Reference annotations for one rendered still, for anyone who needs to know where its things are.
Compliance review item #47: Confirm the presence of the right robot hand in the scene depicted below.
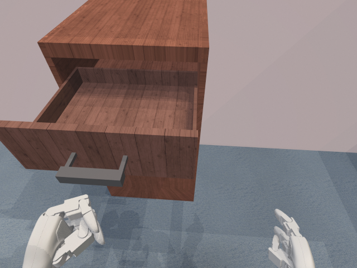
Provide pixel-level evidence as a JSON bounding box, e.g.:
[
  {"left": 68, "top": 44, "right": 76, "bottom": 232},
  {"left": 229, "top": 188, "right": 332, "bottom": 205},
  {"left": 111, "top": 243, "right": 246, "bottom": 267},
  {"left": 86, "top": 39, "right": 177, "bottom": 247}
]
[{"left": 268, "top": 209, "right": 315, "bottom": 268}]

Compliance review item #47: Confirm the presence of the left robot hand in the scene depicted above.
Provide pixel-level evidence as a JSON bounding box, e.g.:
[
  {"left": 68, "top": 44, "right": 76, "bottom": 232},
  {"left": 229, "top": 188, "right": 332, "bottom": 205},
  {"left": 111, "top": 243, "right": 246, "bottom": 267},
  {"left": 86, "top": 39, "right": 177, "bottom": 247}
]
[{"left": 22, "top": 194, "right": 105, "bottom": 268}]

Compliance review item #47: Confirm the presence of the handle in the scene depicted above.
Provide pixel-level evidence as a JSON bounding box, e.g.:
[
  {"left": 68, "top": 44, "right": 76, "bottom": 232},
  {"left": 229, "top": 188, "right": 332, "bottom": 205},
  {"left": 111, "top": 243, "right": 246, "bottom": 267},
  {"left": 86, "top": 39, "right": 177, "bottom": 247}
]
[{"left": 55, "top": 152, "right": 128, "bottom": 187}]

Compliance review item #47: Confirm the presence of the drawer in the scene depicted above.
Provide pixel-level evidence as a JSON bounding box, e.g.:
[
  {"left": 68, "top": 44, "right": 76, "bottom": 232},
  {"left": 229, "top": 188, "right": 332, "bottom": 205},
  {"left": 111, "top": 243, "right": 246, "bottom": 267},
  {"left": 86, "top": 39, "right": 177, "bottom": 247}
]
[{"left": 0, "top": 67, "right": 198, "bottom": 179}]

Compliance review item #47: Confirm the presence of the cabinet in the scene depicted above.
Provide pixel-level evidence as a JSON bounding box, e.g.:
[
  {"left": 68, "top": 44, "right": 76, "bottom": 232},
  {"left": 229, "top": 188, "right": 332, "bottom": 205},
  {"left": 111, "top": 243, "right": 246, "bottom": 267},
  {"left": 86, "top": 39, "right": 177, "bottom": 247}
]
[{"left": 37, "top": 0, "right": 209, "bottom": 202}]

